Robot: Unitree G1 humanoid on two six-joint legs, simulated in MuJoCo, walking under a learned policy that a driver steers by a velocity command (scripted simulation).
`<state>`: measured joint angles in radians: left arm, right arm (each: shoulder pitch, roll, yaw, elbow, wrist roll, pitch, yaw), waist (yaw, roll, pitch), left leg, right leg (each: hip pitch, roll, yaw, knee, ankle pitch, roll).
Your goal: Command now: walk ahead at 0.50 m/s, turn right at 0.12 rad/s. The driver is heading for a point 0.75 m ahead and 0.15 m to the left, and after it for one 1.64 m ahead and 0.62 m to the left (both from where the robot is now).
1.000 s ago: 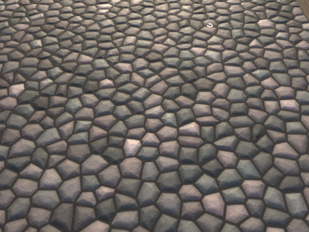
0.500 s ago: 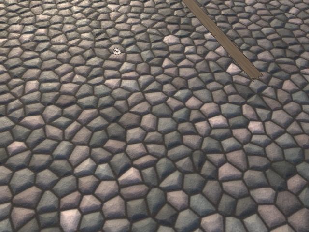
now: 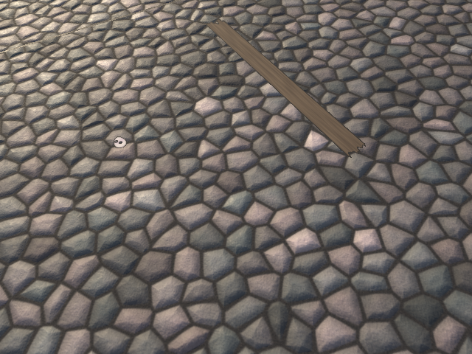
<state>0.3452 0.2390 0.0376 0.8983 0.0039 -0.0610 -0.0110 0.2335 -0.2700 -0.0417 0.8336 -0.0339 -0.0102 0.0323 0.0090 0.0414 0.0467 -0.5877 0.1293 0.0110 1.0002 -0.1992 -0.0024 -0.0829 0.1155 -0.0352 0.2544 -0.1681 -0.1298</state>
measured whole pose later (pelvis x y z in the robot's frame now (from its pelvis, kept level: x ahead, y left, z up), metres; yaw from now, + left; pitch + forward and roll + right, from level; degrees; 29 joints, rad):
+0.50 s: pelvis +0.28 +0.04 -0.01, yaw -1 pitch -1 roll +1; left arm 0.28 0.25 0.03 0.94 0.03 -0.06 -0.01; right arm 0.28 -0.24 -0.04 0.92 -0.01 -0.06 0.01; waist 0.01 -0.03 0.05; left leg -0.20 -0.07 0.10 0.39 -0.18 0.10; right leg -0.44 -0.03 0.02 1.13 -0.29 -0.08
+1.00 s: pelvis +0.45 +0.00 -0.01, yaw +3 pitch -1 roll +0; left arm 0.23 0.20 0.03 0.99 0.01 -0.04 0.02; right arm 0.27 -0.21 -0.03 1.01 -0.03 0.00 0.01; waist -0.01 0.03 0.04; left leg -0.37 0.02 0.00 0.97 -0.43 0.04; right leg -0.27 0.03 -0.11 0.36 -0.09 -0.09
